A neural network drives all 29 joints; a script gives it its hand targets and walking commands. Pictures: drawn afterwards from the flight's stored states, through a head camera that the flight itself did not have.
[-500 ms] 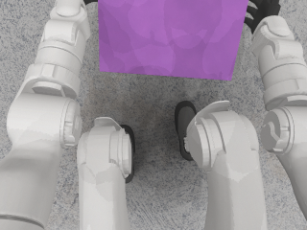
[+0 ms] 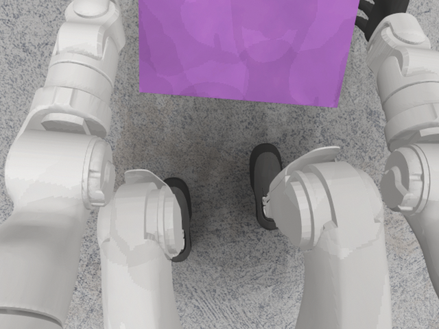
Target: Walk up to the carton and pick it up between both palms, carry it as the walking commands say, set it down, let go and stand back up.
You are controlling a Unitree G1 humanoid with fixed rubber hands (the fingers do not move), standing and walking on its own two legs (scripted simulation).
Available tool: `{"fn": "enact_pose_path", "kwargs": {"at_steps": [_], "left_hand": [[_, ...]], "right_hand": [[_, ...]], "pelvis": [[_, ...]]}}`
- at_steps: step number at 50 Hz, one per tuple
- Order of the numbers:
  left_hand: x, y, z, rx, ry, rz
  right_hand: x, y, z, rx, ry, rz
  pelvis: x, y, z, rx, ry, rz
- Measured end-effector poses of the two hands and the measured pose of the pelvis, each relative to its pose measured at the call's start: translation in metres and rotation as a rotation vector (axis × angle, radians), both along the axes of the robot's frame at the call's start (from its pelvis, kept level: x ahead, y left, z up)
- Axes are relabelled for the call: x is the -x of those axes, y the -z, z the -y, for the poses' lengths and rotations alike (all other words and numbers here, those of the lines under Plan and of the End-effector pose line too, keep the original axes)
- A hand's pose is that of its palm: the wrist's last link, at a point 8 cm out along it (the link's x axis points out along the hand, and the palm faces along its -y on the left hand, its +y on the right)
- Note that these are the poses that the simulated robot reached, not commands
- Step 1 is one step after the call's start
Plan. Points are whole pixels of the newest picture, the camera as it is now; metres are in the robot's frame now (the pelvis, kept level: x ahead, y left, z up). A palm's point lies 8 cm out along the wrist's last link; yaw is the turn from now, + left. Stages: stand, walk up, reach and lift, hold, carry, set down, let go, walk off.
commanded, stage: set down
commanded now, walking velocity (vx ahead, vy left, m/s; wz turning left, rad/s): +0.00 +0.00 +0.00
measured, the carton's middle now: (240, 29) +0.51 -0.08 -0.26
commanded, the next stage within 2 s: none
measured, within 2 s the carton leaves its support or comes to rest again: neither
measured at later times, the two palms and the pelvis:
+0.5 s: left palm out of the picture +0.56 +0.10 -0.18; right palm (384, 21) +0.48 -0.28 -0.18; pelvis +0.00 +0.00 +0.00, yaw +0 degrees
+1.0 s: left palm (101, 4) +0.55 +0.12 -0.19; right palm (413, 28) +0.46 -0.32 -0.18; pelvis -0.01 -0.01 -0.01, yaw +0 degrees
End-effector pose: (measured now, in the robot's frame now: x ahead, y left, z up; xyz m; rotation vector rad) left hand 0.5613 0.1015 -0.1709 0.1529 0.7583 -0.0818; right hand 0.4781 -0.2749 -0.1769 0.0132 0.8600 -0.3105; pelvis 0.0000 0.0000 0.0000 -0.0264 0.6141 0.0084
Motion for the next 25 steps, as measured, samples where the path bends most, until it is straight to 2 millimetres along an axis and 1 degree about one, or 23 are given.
{"fn": "enact_pose_path", "kwargs": {"at_steps": [17,25], "left_hand": [[0.0003,0.0062,0.0009,0.032,-0.011,0.013],[0.0016,0.0082,0.0039,0.015,0.021,0.026]], "right_hand": [[-0.0013,0.0037,0.0015,-0.005,-0.01,0.005],[0.0018,0.0069,0.0053,-0.014,0.012,0.014]], "pelvis": [[-0.0003,0.0028,0.0005,0.001,-0.003,0.007],[0.0019,0.0024,0.0014,-0.001,-0.006,0.019]]}}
